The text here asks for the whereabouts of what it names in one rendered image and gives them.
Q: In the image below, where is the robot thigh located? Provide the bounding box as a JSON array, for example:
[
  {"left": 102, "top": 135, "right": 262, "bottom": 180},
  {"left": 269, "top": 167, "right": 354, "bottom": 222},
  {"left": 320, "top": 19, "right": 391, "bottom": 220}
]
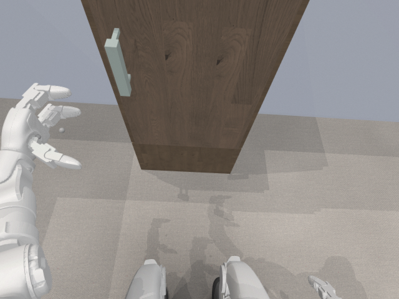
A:
[
  {"left": 125, "top": 263, "right": 166, "bottom": 299},
  {"left": 219, "top": 261, "right": 270, "bottom": 299}
]

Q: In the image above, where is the robot left upper arm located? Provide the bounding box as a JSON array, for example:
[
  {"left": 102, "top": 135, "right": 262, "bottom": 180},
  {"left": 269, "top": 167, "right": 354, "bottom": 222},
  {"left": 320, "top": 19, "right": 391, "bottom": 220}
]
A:
[{"left": 0, "top": 244, "right": 52, "bottom": 299}]

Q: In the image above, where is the left robot hand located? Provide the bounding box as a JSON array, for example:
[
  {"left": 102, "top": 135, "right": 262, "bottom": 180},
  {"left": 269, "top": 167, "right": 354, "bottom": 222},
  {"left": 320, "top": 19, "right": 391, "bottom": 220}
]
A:
[{"left": 1, "top": 83, "right": 82, "bottom": 169}]

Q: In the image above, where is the handle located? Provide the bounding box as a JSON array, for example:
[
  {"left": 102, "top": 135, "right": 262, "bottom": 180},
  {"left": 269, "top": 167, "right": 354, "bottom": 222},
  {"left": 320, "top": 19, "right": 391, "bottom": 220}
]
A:
[{"left": 104, "top": 28, "right": 132, "bottom": 97}]

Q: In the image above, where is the right robot hand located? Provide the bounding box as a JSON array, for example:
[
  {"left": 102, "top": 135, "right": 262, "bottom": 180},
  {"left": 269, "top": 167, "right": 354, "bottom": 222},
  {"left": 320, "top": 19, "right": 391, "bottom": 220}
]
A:
[{"left": 308, "top": 275, "right": 342, "bottom": 299}]

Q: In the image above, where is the cupboard door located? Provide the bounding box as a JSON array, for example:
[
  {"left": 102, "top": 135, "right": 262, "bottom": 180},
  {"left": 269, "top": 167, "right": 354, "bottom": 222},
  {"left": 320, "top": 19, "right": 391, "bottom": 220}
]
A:
[{"left": 88, "top": 0, "right": 302, "bottom": 149}]

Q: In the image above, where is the left robot thigh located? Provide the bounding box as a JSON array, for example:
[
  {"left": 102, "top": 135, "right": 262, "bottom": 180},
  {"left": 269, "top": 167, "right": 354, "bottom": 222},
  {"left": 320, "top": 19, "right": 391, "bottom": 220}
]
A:
[{"left": 125, "top": 263, "right": 166, "bottom": 299}]

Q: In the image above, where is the left robot forearm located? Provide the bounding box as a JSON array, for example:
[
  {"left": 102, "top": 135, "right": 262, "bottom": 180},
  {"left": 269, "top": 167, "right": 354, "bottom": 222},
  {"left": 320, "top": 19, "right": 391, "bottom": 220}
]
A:
[{"left": 0, "top": 149, "right": 39, "bottom": 252}]

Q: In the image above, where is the right robot thigh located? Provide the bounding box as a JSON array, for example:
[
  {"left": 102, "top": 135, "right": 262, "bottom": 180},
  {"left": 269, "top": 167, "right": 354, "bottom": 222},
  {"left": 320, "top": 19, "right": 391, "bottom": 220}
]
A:
[{"left": 219, "top": 261, "right": 270, "bottom": 299}]

